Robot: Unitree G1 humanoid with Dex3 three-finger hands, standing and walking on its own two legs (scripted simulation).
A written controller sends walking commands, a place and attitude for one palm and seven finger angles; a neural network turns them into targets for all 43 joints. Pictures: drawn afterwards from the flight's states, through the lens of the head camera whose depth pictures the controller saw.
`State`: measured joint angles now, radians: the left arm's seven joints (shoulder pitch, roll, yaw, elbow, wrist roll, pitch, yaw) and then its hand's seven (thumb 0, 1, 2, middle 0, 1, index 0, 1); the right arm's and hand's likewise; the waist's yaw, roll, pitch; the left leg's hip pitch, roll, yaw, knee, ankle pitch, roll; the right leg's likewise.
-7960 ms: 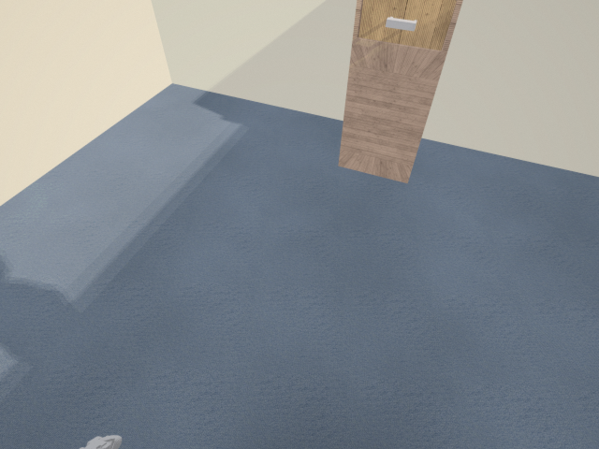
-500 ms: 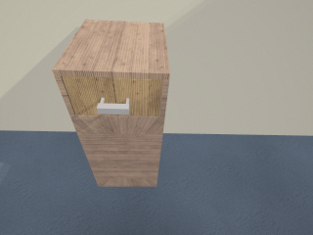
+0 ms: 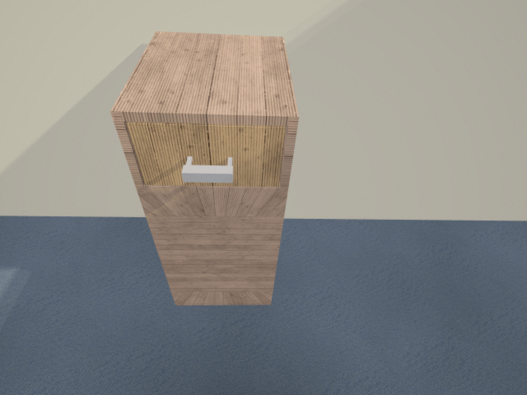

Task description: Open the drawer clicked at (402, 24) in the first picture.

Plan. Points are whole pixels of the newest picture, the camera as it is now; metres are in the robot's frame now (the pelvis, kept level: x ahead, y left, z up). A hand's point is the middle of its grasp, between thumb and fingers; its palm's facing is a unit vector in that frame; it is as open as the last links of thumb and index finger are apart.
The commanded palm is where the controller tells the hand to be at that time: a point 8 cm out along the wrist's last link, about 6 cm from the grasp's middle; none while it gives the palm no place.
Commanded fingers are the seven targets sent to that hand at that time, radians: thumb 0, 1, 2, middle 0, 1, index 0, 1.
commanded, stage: shuffle to correct the standing spot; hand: left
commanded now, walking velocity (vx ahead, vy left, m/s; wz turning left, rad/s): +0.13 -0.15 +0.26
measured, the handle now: (209, 167) +0.58 +0.15 +0.00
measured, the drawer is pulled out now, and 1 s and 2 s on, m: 0.00 0.00 0.00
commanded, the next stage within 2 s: come to a stop and stand still in 0.36 s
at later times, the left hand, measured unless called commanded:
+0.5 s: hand out of the picture +0.04 +0.12 -0.17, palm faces +0.04 -0.99 -0.14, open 7.3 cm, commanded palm none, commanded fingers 0.00 0.90 0.90 -0.20 -0.30 -0.20 -0.30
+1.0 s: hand out of the picture +0.10 +0.13 -0.18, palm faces +0.13 -0.97 -0.18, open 7.3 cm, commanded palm none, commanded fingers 0.00 0.90 0.90 -0.20 -0.30 -0.20 -0.30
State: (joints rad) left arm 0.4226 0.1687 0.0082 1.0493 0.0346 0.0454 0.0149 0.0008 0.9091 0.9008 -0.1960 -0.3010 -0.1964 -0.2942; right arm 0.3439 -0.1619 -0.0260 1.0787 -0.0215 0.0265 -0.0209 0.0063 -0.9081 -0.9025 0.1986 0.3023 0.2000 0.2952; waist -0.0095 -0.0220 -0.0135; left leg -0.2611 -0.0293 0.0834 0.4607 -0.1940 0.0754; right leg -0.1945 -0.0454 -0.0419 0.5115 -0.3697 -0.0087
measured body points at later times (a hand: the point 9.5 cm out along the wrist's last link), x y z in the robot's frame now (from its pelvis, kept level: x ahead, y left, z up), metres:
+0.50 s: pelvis +0.05 -0.04 +0.00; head +0.05 -0.03 +0.45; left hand +0.04 +0.17 -0.16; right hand +0.03 -0.26 -0.15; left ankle +0.04 +0.07 -0.74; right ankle +0.10 -0.19 -0.70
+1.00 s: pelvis +0.04 -0.05 -0.01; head +0.06 -0.03 +0.44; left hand +0.09 +0.19 -0.17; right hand +0.12 -0.29 -0.14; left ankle +0.06 +0.01 -0.74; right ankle +0.08 -0.20 -0.70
